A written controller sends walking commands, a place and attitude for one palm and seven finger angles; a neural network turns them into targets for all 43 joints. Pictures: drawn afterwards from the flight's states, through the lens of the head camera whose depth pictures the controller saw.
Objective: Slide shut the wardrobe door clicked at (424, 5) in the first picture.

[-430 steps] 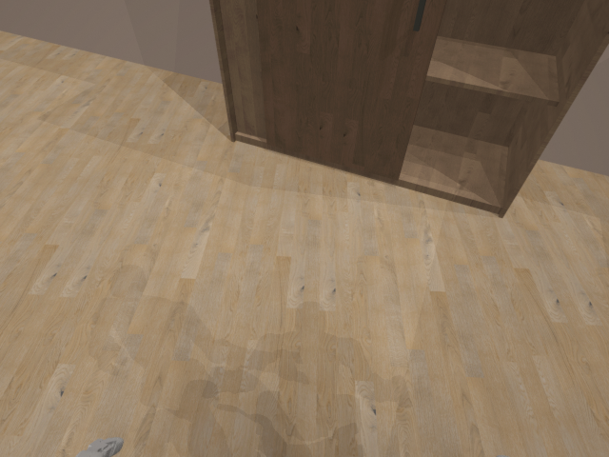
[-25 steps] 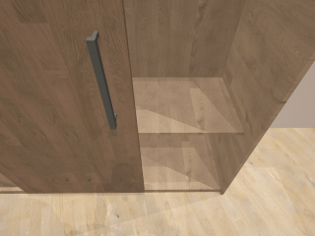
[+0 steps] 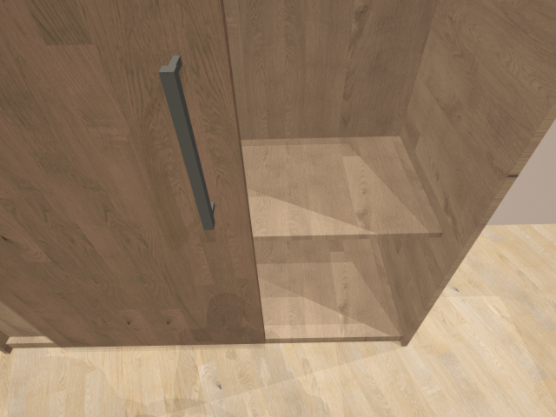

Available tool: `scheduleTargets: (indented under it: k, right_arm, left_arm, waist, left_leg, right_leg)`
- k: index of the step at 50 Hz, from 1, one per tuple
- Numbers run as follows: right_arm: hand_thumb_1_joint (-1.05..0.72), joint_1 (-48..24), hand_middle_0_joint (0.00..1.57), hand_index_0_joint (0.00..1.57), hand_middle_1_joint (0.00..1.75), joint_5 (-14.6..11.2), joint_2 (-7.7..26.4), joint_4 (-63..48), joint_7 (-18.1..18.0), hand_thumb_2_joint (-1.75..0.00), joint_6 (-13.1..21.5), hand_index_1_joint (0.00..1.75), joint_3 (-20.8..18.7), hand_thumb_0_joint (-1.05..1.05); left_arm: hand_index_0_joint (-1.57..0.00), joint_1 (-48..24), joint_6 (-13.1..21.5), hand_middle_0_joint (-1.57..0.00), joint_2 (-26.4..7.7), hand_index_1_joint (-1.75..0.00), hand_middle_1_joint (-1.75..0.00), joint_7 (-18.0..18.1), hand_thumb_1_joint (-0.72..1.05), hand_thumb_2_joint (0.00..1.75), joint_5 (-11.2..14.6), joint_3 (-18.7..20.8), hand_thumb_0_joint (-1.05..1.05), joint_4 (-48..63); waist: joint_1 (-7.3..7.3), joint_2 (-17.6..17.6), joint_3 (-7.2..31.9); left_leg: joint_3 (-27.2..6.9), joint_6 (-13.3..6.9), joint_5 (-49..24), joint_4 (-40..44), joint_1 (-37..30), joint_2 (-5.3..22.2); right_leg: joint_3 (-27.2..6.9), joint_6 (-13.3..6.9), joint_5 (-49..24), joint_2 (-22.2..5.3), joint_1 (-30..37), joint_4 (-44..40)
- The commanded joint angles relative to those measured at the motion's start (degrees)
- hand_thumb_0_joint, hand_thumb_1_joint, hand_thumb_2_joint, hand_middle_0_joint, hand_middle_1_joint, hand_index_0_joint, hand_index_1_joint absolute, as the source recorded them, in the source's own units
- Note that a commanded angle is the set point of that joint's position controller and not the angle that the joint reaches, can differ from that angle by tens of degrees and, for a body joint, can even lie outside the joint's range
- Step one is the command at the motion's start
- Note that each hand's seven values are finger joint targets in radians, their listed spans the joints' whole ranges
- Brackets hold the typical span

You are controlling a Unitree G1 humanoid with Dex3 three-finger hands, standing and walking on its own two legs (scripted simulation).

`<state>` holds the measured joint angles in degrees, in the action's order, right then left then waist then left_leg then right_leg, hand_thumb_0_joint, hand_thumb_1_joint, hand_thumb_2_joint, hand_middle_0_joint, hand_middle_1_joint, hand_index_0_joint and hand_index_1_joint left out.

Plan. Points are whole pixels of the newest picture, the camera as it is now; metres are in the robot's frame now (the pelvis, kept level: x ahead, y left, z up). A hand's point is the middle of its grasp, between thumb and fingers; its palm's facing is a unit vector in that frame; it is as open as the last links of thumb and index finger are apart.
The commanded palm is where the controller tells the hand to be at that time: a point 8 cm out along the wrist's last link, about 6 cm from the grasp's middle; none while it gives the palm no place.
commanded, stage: look again from close up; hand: left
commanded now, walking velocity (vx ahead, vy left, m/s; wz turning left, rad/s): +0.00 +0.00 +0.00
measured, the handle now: (195, 156) +0.47 +0.16 +0.14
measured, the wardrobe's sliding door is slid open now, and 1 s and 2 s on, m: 0.49 0.49 0.49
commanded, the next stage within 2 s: raise the hand with hooked fingers in 0.46 s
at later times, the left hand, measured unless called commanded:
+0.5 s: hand out of the picture +0.00 +0.16 -0.17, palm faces +0.02 -0.98 -0.19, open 7.4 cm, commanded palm none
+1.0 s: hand out of the picture +0.14 +0.16 -0.05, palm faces +0.08 -1.00 +0.02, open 8.6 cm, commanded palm +0.12 +0.24 -0.02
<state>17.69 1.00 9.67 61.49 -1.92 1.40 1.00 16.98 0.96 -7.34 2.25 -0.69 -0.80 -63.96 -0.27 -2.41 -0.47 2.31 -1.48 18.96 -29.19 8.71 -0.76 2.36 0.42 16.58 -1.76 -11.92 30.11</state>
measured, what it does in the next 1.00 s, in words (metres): lowers itself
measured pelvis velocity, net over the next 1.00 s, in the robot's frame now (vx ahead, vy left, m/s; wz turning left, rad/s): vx -0.04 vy -0.02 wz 0.02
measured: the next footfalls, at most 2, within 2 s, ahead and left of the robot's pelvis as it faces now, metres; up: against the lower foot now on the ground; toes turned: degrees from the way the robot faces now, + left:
none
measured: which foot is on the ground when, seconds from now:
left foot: down 0.00-1.00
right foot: down 0.00-1.00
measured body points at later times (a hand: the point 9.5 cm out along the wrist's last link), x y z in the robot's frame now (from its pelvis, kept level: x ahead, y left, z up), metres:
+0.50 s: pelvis +0.00 +0.00 +0.00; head +0.01 -0.01 +0.45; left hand +0.00 +0.21 -0.15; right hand -0.01 -0.22 -0.16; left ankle -0.03 +0.10 -0.74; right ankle +0.00 -0.12 -0.74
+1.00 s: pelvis -0.04 -0.02 -0.05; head -0.01 +0.00 +0.39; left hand +0.13 +0.22 -0.04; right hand +0.21 -0.27 -0.06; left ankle -0.03 +0.10 -0.73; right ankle +0.00 -0.12 -0.73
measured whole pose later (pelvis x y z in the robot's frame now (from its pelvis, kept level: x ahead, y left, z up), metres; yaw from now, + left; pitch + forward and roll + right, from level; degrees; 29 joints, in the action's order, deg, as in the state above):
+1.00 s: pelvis -0.04 -0.02 -0.05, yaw +1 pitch +8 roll +1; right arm 8.2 -0.7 15.9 26.3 -1.1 14.0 -3.6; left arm 27.3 22.0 -9.8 -14.3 12.3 8.0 -6.0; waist 1.2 3.3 5.7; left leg 1.0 0.2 27.7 -55.8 36.4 0.5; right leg 3.5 -1.6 25.3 -1.6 -39.1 56.1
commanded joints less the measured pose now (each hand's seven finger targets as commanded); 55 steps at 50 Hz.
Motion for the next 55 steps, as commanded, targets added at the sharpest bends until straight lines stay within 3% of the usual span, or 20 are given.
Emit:
scheduleTargets:
  k: [1,13,27,28,29,30,31,32,33,34,35,36,38,39,40,42,45,48,51,55]
  right_arm:
    - [-0.9,3.5,0.2,0.2,0.3,-0.2,4.4,-1.4,0.3,-0.9,0.8,0.3,-0.7,0.0]
    - [-0.9,3.5,0.2,0.2,0.3,-0.4,4.3,0.7,0.1,-0.9,1.1,0.3,-0.6,0.0]
    - [-0.9,3.4,0.2,0.2,0.3,-0.6,3.6,2.7,-0.1,-0.9,0.9,0.3,-0.6,0.0]
    - [-0.9,-2.7,0.2,0.2,0.3,-1.1,5.8,-1.6,0.3,-0.9,1.0,0.3,-1.3,0.0]
    - [-0.9,-1.7,0.2,0.2,0.3,-3.7,15.5,-21.9,-2.2,-0.9,9.7,0.3,-2.7,0.0]
    - [-0.9,-8.0,0.2,0.2,0.3,-3.9,9.9,-19.1,-4.2,-0.9,14.5,0.3,-0.6,0.0]
    - [-0.9,-4.6,0.2,0.2,0.3,-2.1,10.7,-17.0,-4.0,-0.9,16.9,0.3,-2.1,0.0]
    - [-0.9,-4.4,0.2,0.2,0.3,-3.6,7.3,-16.0,-3.5,-0.9,17.3,0.3,-1.9,0.0]
    - [-0.9,-5.0,0.2,0.2,0.3,-4.4,9.8,-20.2,-3.2,-0.9,17.8,0.3,-2.3,0.0]
    - [-0.9,-6.1,0.2,0.2,0.3,-3.5,11.7,-22.3,-3.4,-0.9,18.7,0.3,-3.2,0.0]
    - [-0.9,-6.3,0.2,0.2,0.3,-2.8,11.9,-24.6,-3.3,-0.9,19.6,0.3,-3.6,0.0]
    - [-0.9,-5.1,0.2,0.2,0.3,-1.9,11.7,-25.5,-2.9,-0.9,19.8,0.3,-4.0,0.0]
    - [-0.9,-7.1,0.2,0.2,0.3,-1.3,11.0,-27.9,-1.6,-0.9,19.8,0.3,-5.0,0.0]
    - [-0.9,-8.0,0.2,0.2,0.3,-1.2,10.8,-29.4,-0.7,-0.9,19.6,0.3,-5.5,0.0]
    - [-0.9,-8.3,0.2,0.2,0.3,-1.6,11.2,-30.6,0.5,-0.9,18.9,0.3,-6.3,0.0]
    - [-0.9,-11.4,0.2,0.2,0.3,-1.4,12.4,-35.1,1.8,-0.9,18.0,0.3,-6.7,0.0]
    - [-0.9,-12.9,0.2,0.2,0.3,-2.0,11.8,-40.1,1.8,-0.9,15.1,0.3,-6.5,0.0]
    - [-0.9,-11.7,0.2,0.2,0.3,-2.2,10.4,-44.0,0.5,-0.9,13.8,0.3,-5.8,0.0]
    - [-0.9,-6.6,0.2,0.2,0.3,-1.1,9.4,-41.8,-0.4,-0.9,14.4,0.3,-5.4,0.0]
    - [-0.9,-6.2,0.2,0.2,0.3,-1.3,11.0,-37.7,-1.6,-0.9,16.6,0.3,-3.4,0.0]
  left_arm:
    - [-0.2,2.5,0.6,-0.2,-6.0,-0.3,-0.3,0.1,0.9,0.9,0.1,0.8,0.0,2.3]
    - [-0.2,2.7,0.6,-0.2,-6.6,-0.3,-0.3,-0.1,0.9,0.9,0.1,1.2,0.0,2.3]
    - [-0.2,3.3,0.6,-0.2,-6.2,-0.3,-0.3,0.2,0.9,0.9,0.1,1.1,0.0,1.0]
    - [-0.2,7.4,1.5,-0.2,-8.2,-0.3,-0.3,2.4,0.9,0.9,-0.5,1.4,0.0,-1.0]
    - [-0.2,-36.1,14.0,-0.2,-19.3,-0.32,-0.32,1.7,0.88,0.89,11.4,6.4,0.0,89.0]
    - [-0.2,-27.4,12.4,-0.2,-23.2,-0.33,-0.33,4.4,0.85,0.88,8.1,10.2,0.0,86.5]
    - [-0.21,-10.3,8.3,-0.21,-11.7,-0.34,-0.34,5.9,0.83,0.87,6.5,3.7,0.0,71.6]
    - [-0.21,6.3,1.6,-0.21,0.9,-0.36,-0.36,6.3,0.81,0.86,7.6,-2.9,0.0,56.9]
    - [-0.21,0.8,1.6,-0.21,1.2,-0.37,-0.37,5.1,0.78,0.85,10.1,-3.6,0.0,68.8]
    - [-0.21,-2.2,4.3,-0.21,-2.5,-0.39,-0.39,4.3,0.76,0.84,9.1,-1.1,0.0,73.1]
    - [-0.21,-1.2,6.9,-0.21,-3.5,-0.4,-0.4,3.4,0.74,0.83,8.5,0.3,0.0,71.9]
    - [-0.21,1.2,9.5,-0.21,-3.1,-0.42,-0.42,2.3,0.71,0.82,8.3,1.9,0.0,67.8]
    - [-0.22,15.6,15.6,-0.22,1.3,-0.45,-0.45,-2.7,0.67,0.8,10.2,3.3,0.0,55.3]
    - [-0.22,20.6,19.7,-0.22,1.2,-0.47,-0.47,-6.1,0.64,0.79,11.9,5.0,0.0,54.7]
    - [-0.22,25.5,23.0,-0.22,-2.4,-0.48,-0.48,-10.1,0.62,0.78,13.4,10.2,0.0,52.5]
    - [-0.22,22.8,29.6,-0.22,-6.7,-0.51,-0.51,-17.6,0.57,0.76,16.2,14.5,0.0,55.8]
    - [-0.23,17.8,26.6,-0.23,-12.1,-0.55,-0.55,-18.8,0.5,0.73,14.5,17.8,0.0,61.7]
    - [-0.23,6.7,25.9,-0.23,-11.6,-0.6,-0.6,-15.1,0.43,0.7,15.4,16.7,0.0,76.1]
    - [-0.24,-1.5,32.0,-0.24,-13.3,-0.64,-0.64,-11.4,0.36,0.67,15.2,17.6,0.0,90.0]
    - [-0.25,-6.5,36.3,-0.25,-9.3,-0.7,-0.7,-15.8,0.27,0.63,15.4,8.0,0.0,87.3]
  waist:
    - [0.24,2.1,-7.2]
    - [0.59,3.0,-2.1]
    - [0.38,2.7,-3.4]
    - [2.47,8.9,-4.3]
    - [-4.26,-3.7,24.1]
    - [-1.47,-10.9,17.5]
    - [-0.97,-13.4,17.8]
    - [-1.37,-5.0,7.6]
    - [-1.39,-2.8,4.3]
    - [-2.44,0.2,4.3]
    - [-3.07,4.2,2.7]
    - [-2.83,11.3,2.5]
    - [0.87,21.6,-0.8]
    - [2.65,23.2,0.4]
    - [5.37,19.2,2.1]
    - [5.24,11.7,6.1]
    - [6.69,0.7,9.0]
    - [3.81,-1.5,15.5]
    - [0.98,-5.7,21.6]
    - [-4.84,-4.6,14.9]
  left_leg:
    - [-6.0,-0.9,-8.9,9.1,6.7,6.1]
    - [-5.0,-0.9,-13.2,9.1,3.1,6.0]
    - [-4.6,-0.5,-15.3,8.9,1.8,6.1]
    - [-2.7,1.1,-21.1,-2.9,6.1,7.3]
    - [-2.7,0.0,-24.3,4.7,-7.6,1.3]
    - [0.1,0.4,-23.6,4.7,-9.0,2.5]
    - [-1.5,1.7,-25.3,5.6,-5.5,2.8]
    - [-3.3,1.7,-22.4,5.5,1.1,3.3]
    - [-5.0,1.4,-19.0,4.3,3.7,2.9]
    - [-4.5,1.2,-15.3,2.2,4.4,2.3]
    - [-4.4,0.8,-12.2,0.1,7.1,1.1]
    - [-4.3,0.6,-10.0,-2.2,10.6,0.5]
    - [-3.7,1.1,-5.4,-6.9,20.0,0.3]
    - [-2.9,1.5,-4.0,-9.1,23.5,0.0]
    - [-2.0,2.3,-5.6,-10.9,25.0,-0.8]
    - [-0.1,2.8,-5.3,-15.6,28.0,-2.0]
    - [1.5,1.8,-3.0,-17.6,31.2,-3.0]
    - [0.9,0.8,-2.1,-19.4,29.8,-2.0]
    - [-2.3,0.1,-6.0,-22.5,25.6,-0.2]
    - [-4.5,-0.4,-2.7,-25.1,26.4,1.0]
  right_leg:
    - [-5.0,-2.8,-5.0,-3.1,-1.7,-5.4]
    - [-5.0,-2.5,-10.9,-4.1,1.7,-5.3]
    - [-4.8,-2.5,-13.9,-4.4,1.7,-6.0]
    - [-7.1,-1.3,-37.5,-7.3,1.5,-5.6]
    - [-3.8,-2.1,-27.1,-1.9,5.9,-1.1]
    - [-4.0,-2.5,-14.4,1.0,1.6,0.0]
    - [-0.4,-3.1,-7.1,1.5,0.0,0.7]
    - [1.1,-2.2,-5.6,0.8,-3.7,0.1]
    - [1.9,-1.8,-7.6,0.5,-4.2,-0.3]
    - [2.0,-1.5,-6.8,0.6,-6.3,-1.0]
    - [2.5,-1.5,-4.5,0.9,-8.5,-0.7]
    - [3.4,-1.3,-1.6,1.5,-12.0,0.3]
    - [4.1,-1.0,2.9,1.6,-17.6,4.5]
    - [3.7,-1.0,3.4,1.6,-18.1,6.7]
    - [2.5,-2.0,0.0,1.3,-16.0,9.1]
    - [1.3,-2.7,-3.5,0.5,-15.7,13.8]
    - [-1.0,-2.9,-1.7,0.2,-16.3,16.2]
    - [-2.5,-2.2,1.0,0.8,-17.4,16.4]
    - [-2.6,-2.3,-2.8,2.0,-20.1,19.2]
    - [-1.9,-2.1,0.8,2.7,-27.8,18.9]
